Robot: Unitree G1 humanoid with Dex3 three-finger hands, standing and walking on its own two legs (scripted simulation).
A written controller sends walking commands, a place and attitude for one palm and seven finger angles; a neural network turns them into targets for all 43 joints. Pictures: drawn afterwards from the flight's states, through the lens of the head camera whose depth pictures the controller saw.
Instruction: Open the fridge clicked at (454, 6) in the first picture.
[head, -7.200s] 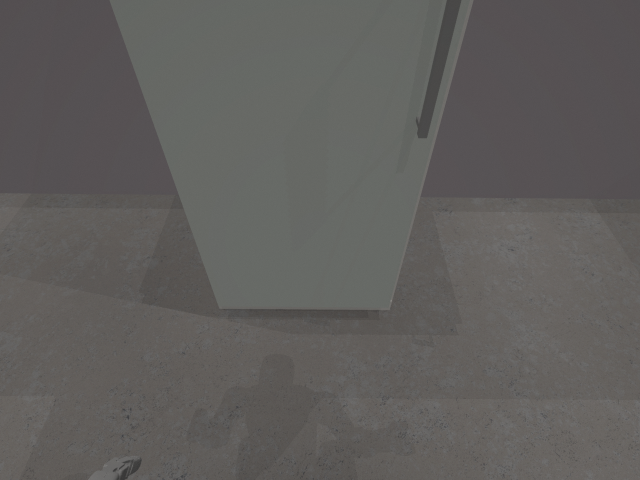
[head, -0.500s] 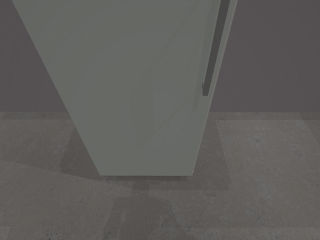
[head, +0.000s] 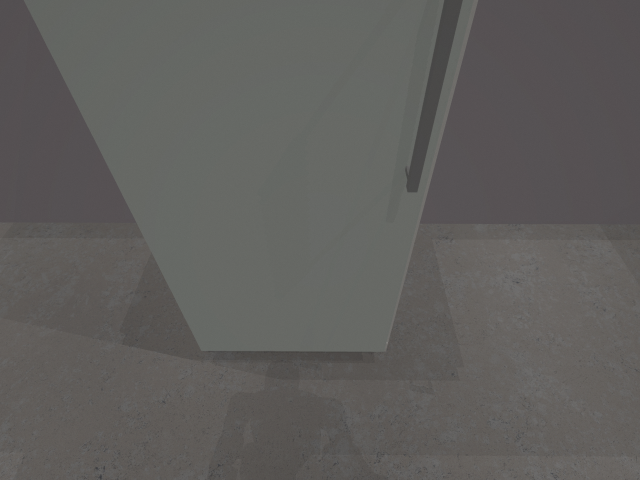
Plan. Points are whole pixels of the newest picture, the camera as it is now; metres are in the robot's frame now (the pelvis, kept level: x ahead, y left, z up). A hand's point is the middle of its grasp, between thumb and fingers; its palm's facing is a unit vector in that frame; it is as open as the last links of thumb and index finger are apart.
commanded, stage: look again from close up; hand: right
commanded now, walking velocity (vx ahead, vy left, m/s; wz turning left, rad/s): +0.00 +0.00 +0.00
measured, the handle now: (431, 79) +0.59 -0.13 +0.22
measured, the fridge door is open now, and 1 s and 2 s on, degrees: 0 0 0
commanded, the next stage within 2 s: shuffle to correct the standing spot in 0.30 s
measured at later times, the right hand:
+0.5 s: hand out of the picture -0.01 -0.17 -0.18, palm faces +0.04 +0.98 -0.18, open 7.4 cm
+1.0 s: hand out of the picture +0.09 -0.14 -0.18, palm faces +0.09 +0.98 -0.19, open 7.4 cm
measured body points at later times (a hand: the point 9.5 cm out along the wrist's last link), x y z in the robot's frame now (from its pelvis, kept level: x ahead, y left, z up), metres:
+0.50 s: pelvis +0.01 +0.00 +0.00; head +0.01 -0.01 +0.45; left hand +0.01 +0.23 -0.16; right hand -0.01 -0.22 -0.17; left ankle -0.03 +0.12 -0.74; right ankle +0.05 -0.13 -0.74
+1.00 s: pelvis +0.10 +0.03 -0.01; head +0.12 +0.03 +0.43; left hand +0.04 +0.22 -0.18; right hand +0.08 -0.20 -0.17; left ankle +0.04 +0.09 -0.74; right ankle +0.05 -0.11 -0.70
